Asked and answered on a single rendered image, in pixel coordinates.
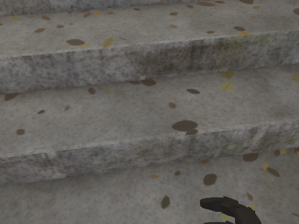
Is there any robot right hand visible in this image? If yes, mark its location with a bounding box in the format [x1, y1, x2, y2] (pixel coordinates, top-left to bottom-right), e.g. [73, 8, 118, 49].
[200, 196, 262, 224]

